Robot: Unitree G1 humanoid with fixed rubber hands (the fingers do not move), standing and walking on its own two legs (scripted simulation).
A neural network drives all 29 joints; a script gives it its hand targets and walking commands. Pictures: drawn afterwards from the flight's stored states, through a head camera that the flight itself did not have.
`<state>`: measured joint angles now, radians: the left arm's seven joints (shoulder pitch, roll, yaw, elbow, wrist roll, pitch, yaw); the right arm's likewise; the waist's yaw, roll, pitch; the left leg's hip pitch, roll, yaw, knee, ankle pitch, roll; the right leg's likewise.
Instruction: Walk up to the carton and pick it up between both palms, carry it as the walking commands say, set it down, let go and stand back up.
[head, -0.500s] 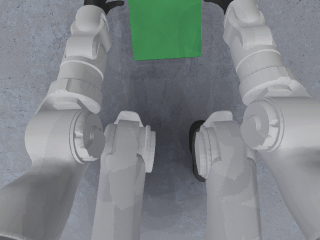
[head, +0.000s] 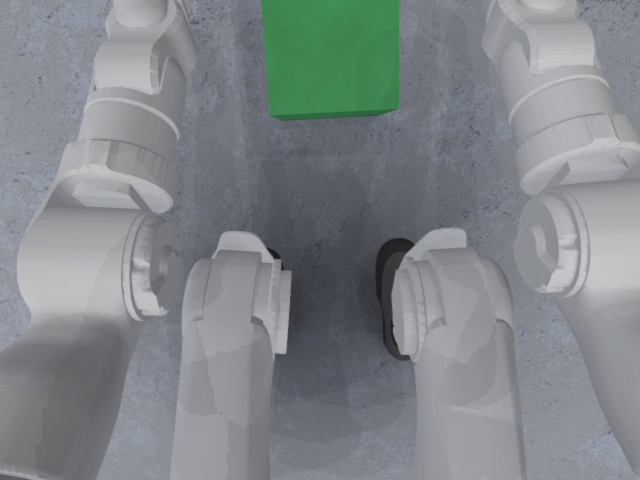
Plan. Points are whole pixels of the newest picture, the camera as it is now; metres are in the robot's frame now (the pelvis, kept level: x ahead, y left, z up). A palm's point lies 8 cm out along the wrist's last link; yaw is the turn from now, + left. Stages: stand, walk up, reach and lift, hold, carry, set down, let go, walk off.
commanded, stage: set down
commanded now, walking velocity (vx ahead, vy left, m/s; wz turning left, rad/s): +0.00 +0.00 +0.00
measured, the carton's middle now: out of the picture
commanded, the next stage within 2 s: let go in 1.20 s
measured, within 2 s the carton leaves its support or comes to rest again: neither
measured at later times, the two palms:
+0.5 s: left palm out of the picture +0.55 +0.14 -0.01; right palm out of the picture +0.56 -0.17 -0.02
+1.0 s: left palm out of the picture +0.55 +0.14 +0.14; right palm out of the picture +0.55 -0.17 +0.13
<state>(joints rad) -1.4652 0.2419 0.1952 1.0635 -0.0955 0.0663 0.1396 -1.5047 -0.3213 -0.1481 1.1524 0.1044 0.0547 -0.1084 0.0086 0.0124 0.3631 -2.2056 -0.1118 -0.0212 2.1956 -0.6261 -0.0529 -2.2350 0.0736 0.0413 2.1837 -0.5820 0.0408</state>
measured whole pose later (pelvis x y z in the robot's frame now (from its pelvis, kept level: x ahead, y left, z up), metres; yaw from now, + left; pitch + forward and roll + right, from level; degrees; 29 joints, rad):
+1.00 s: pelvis +0.03 -0.01 +0.24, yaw -1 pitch +45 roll +2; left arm -1.14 0.08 0.38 0.78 0.10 0.16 0.12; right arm -1.19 -0.16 -0.35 0.88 -0.14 0.15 -0.09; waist 0.02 -0.01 -0.03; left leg -1.66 -0.07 -0.05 1.27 -0.41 -0.03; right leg -1.69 0.06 0.07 1.27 -0.37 0.02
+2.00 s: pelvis +0.11 +0.00 +0.39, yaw -2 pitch +12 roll +0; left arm 0.04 0.16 0.08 0.51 0.01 0.00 -0.04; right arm 0.05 -0.16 -0.09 0.52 -0.03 0.00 0.02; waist 0.02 0.01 0.01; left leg -0.48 -0.04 -0.07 0.53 -0.26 0.00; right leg -0.50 0.04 0.09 0.52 -0.23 0.01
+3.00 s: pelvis +0.14 +0.00 +0.39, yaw -1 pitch +0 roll +0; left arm 0.17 0.32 0.04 0.78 0.03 0.02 0.03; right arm 0.18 -0.33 -0.03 0.75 -0.04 0.02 -0.03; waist 0.00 0.00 0.02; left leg -0.17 -0.04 -0.09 0.50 -0.33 0.01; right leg -0.18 0.03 0.07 0.48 -0.31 0.00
